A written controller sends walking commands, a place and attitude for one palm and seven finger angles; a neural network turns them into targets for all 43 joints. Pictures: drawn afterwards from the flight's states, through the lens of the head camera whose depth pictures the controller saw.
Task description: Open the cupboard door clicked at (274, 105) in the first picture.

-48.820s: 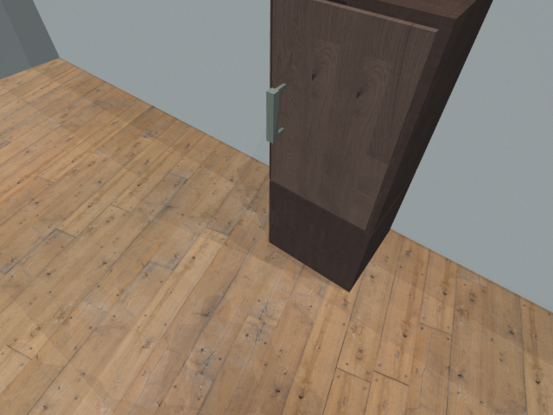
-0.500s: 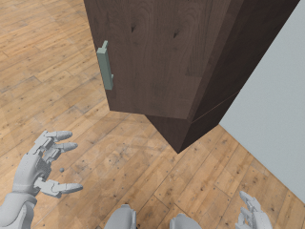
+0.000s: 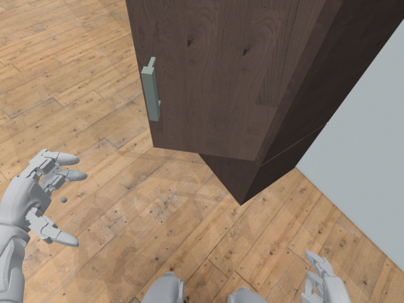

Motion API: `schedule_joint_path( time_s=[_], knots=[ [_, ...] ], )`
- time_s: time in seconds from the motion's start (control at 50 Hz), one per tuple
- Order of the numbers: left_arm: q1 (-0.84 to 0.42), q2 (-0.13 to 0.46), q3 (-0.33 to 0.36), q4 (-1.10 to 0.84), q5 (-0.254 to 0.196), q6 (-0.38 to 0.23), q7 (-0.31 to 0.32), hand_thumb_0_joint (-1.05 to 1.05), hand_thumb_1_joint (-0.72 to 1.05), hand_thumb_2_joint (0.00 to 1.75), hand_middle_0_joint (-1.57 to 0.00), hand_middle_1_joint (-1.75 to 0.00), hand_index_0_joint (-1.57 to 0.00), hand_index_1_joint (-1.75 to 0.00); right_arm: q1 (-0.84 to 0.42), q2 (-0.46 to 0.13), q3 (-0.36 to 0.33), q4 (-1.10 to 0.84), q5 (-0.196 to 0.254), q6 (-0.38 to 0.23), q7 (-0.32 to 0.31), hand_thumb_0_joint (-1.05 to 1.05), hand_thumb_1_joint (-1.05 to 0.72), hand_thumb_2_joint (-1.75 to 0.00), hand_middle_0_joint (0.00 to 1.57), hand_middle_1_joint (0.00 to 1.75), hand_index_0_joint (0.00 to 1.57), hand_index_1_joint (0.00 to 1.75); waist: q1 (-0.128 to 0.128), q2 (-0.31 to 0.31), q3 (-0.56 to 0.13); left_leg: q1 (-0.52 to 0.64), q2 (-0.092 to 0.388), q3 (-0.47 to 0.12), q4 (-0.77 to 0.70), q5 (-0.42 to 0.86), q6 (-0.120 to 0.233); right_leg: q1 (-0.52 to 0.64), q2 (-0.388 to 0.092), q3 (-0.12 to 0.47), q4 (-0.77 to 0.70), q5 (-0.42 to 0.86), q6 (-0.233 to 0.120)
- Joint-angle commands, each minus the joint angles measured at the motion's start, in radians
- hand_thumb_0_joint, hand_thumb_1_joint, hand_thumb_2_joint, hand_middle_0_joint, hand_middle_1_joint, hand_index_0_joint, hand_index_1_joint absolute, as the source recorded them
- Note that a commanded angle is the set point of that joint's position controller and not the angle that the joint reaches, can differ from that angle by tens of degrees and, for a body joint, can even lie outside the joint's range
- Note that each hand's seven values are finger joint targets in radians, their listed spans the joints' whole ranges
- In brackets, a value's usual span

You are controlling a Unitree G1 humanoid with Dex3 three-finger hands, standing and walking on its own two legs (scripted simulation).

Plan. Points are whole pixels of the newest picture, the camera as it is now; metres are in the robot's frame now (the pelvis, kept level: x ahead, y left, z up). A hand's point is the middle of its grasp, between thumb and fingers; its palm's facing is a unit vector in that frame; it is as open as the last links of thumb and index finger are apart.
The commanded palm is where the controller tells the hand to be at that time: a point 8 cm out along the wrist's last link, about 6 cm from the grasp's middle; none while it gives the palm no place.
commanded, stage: raise the hand with hooked fingers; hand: left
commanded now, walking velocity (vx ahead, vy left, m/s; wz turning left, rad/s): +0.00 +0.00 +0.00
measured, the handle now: (153, 90) +0.59 +0.17 +0.03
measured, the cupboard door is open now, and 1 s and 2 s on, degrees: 48 48 48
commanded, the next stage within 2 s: move the hooked fingers beside the handle in 0.52 s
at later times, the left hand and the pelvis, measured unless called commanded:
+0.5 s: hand (72, 196) +0.29 +0.26 +0.05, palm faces -0.05 -1.00 -0.05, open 14.0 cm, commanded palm +0.26 +0.31 +0.05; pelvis +0.00 -0.01 +0.00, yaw +0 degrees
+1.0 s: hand (90, 167) +0.35 +0.24 +0.05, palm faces -0.08 -1.00 -0.03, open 14.0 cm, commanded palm +0.33 +0.30 +0.05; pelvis +0.00 -0.02 -0.01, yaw -1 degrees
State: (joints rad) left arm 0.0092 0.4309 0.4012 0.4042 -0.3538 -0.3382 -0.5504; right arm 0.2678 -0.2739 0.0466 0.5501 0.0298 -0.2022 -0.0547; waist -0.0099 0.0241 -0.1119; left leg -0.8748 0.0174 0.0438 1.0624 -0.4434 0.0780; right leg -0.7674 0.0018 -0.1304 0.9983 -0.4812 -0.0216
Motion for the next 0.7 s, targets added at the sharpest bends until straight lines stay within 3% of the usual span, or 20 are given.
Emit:
schedule_joint_path(
  time_s=[0.0, 0.08, 0.2, 0.3, 0.36, 0.52, 0.54, 0.6, 0.66, 0.68],
  knots=[
    [-0.195, 0.267, 0.129, -0.148, -0.048, -0.064, -0.032, 0.00, -0.50, 0.30, -0.30, -1.20, -0.30, -1.20, 0.017, -0.181, -0.078, -0.128, 0.011, -0.047, -0.015, 0.00, -0.90, -0.90, 0.20, 0.30, 0.20, 0.30, -0.007, 0.084, -0.283, 0.325, 0.009, -0.137, -0.184, 0.237, -0.067, 0.008, 0.039, 0.066, -0.123, 0.147, -0.018],
    [-0.154, 0.236, 0.100, -0.143, -0.051, -0.063, -0.048, 0.00, -0.50, 0.30, -0.30, -1.20, -0.30, -1.20, 0.031, -0.181, -0.084, -0.130, 0.011, -0.054, -0.004, 0.00, -0.90, -0.90, 0.20, 0.30, 0.20, 0.30, -0.001, 0.106, -0.301, 0.357, 0.014, -0.140, -0.180, 0.311, -0.071, 0.000, 0.039, 0.062, -0.116, 0.179, -0.019],
    [-0.150, 0.258, 0.127, -0.136, -0.052, -0.066, -0.026, 0.00, -0.50, 0.30, -0.30, -1.20, -0.30, -1.20, 0.025, -0.181, -0.084, -0.147, 0.013, -0.045, 0.001, 0.00, -0.90, -0.90, 0.20, 0.30, 0.20, 0.30, -0.001, 0.066, -0.252, 0.275, 0.006, -0.123, -0.189, 0.198, -0.057, 0.017, 0.038, 0.072, -0.128, 0.125, -0.016],
    [-0.161, 0.263, 0.122, -0.182, -0.041, -0.092, -0.007, 0.00, -0.50, 0.30, -0.30, -1.20, -0.30, -1.20, 0.027, -0.177, -0.082, -0.146, 0.012, -0.048, -0.002, 0.00, -0.90, -0.90, 0.20, 0.30, 0.20, 0.30, -0.002, 0.126, -0.277, 0.310, 0.010, -0.128, -0.193, 0.201, -0.059, 0.011, 0.038, 0.076, -0.123, 0.122, -0.019],
    [-0.156, 0.270, 0.129, -0.169, -0.047, -0.088, -0.011, 0.00, -0.50, 0.30, -0.30, -1.20, -0.30, -1.20, 0.032, -0.178, -0.082, -0.142, 0.010, -0.050, -0.005, 0.00, -0.90, -0.90, 0.20, 0.30, 0.20, 0.30, -0.011, 0.088, -0.272, 0.289, 0.008, -0.120, -0.175, 0.215, -0.052, 0.023, 0.040, 0.083, -0.126, 0.145, -0.016],
    [-0.169, 0.256, 0.116, -0.160, -0.050, -0.076, -0.029, 0.00, -0.50, 0.30, -0.30, -1.20, -0.30, -1.20, 0.021, -0.172, -0.078, -0.137, 0.014, -0.051, -0.008, 0.00, -0.90, -0.90, 0.20, 0.30, 0.20, 0.30, -0.008, 0.097, -0.282, 0.277, 0.005, -0.109, -0.158, 0.232, -0.050, 0.035, 0.034, 0.088, -0.122, 0.172, -0.012],
    [-0.151, 0.253, 0.120, -0.138, -0.051, -0.070, -0.030, 0.00, -0.50, 0.30, -0.30, -1.20, -0.30, -1.20, 0.022, -0.172, -0.078, -0.140, 0.014, -0.049, -0.008, 0.00, -0.90, -0.90, 0.20, 0.30, 0.20, 0.30, -0.008, 0.068, -0.271, 0.261, 0.004, -0.106, -0.156, 0.228, -0.047, 0.044, 0.035, 0.090, -0.126, 0.173, -0.011],
    [-0.165, 0.246, 0.111, -0.141, -0.052, -0.068, -0.036, 0.00, -0.50, 0.30, -0.30, -1.20, -0.30, -1.20, 0.022, -0.171, -0.077, -0.138, 0.015, -0.048, -0.008, 0.00, -0.90, -0.90, 0.20, 0.30, 0.20, 0.30, -0.012, 0.070, -0.272, 0.252, 0.003, -0.099, -0.142, 0.240, -0.045, 0.042, 0.035, 0.096, -0.121, 0.192, -0.010],
    [-0.313, 0.278, 0.112, -0.099, -0.043, -0.072, -0.025, 0.00, -0.50, 0.30, -0.30, -1.20, -0.30, -1.20, 0.028, -0.176, -0.071, -0.114, 0.012, -0.044, -0.020, 0.00, -0.90, -0.90, 0.20, 0.30, 0.20, 0.30, -0.035, 0.062, -0.234, 0.207, 0.007, -0.102, -0.123, 0.180, -0.043, 0.005, 0.038, 0.104, -0.117, 0.135, -0.012],
    [-0.366, 0.273, 0.103, -0.095, -0.037, -0.076, -0.028, 0.00, -0.50, 0.30, -0.30, -1.20, -0.30, -1.20, 0.028, -0.176, -0.070, -0.108, 0.012, -0.043, -0.022, 0.00, -0.90, -0.90, 0.20, 0.30, 0.20, 0.30, -0.044, 0.069, -0.259, 0.214, 0.007, -0.102, -0.118, 0.174, -0.043, -0.003, 0.034, 0.106, -0.111, 0.131, -0.009]
  ],
)
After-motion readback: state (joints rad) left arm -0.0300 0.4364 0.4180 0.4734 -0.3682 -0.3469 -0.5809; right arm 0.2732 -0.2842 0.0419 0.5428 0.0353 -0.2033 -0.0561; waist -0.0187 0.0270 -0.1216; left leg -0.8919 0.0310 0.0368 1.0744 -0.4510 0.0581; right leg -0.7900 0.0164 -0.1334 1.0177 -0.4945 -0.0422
